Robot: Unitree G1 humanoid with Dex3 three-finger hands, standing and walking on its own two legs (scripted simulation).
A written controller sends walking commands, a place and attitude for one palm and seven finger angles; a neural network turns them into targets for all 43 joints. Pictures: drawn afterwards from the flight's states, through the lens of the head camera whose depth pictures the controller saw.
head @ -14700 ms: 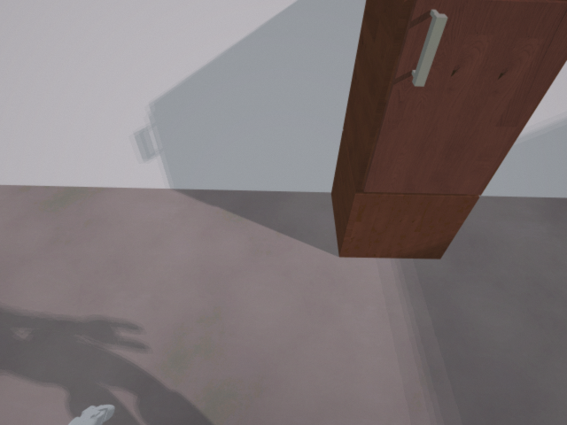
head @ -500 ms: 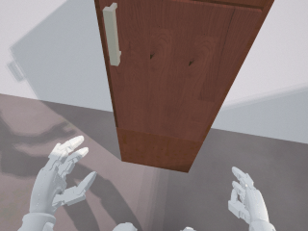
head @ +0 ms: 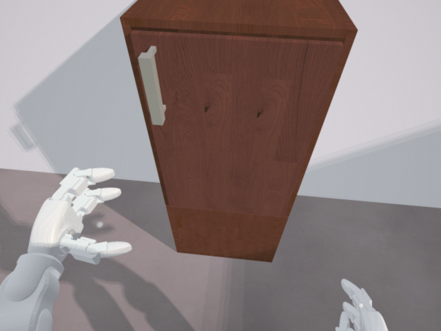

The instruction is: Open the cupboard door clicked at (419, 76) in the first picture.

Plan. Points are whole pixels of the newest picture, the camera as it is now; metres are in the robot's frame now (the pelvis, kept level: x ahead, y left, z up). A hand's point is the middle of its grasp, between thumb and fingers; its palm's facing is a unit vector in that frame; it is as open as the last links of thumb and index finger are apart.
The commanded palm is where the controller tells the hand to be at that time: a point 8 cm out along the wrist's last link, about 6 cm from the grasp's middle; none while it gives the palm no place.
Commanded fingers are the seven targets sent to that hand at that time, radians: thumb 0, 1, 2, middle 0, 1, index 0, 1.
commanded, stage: raise the hand with hooked fingers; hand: left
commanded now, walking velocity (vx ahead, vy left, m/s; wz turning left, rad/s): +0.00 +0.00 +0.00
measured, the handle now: (155, 86) +0.54 +0.19 +0.17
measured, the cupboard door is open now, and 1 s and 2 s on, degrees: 0 0 0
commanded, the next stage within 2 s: move the hooked fingers beside the handle in 1.04 s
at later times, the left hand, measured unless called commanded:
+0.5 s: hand (68, 158) +0.30 +0.25 +0.20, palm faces +0.08 -0.99 -0.08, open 14.0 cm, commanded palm +0.27 +0.29 +0.20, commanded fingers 0.00 -0.50 0.30 -0.30 -1.20 -0.30 -1.20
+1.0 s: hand (68, 156) +0.31 +0.26 +0.20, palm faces +0.07 -1.00 -0.06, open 14.0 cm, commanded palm +0.27 +0.30 +0.20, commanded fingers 0.00 -0.50 0.30 -0.30 -1.20 -0.30 -1.20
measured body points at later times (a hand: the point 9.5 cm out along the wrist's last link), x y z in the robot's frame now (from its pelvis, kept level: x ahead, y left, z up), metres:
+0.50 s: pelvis +0.01 -0.02 +0.02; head +0.00 -0.04 +0.47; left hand +0.29 +0.31 +0.20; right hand +0.20 -0.24 -0.05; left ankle -0.01 +0.10 -0.71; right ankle +0.03 -0.13 -0.71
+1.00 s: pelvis +0.01 -0.02 +0.02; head -0.01 -0.03 +0.47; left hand +0.30 +0.31 +0.20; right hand +0.19 -0.25 -0.05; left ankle -0.01 +0.10 -0.71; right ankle +0.03 -0.13 -0.71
